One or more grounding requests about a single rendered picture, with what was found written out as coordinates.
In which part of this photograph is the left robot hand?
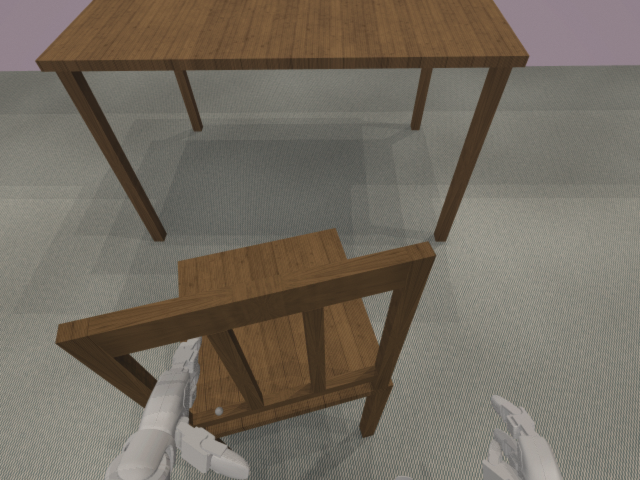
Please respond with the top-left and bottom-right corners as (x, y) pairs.
(138, 336), (250, 480)

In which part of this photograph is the left robot forearm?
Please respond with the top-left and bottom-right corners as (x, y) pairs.
(105, 429), (176, 480)

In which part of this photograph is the chair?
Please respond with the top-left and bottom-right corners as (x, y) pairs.
(55, 228), (436, 451)

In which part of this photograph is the table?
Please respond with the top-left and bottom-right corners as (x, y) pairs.
(35, 0), (529, 242)

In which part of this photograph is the right robot hand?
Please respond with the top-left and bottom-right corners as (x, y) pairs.
(482, 395), (563, 480)

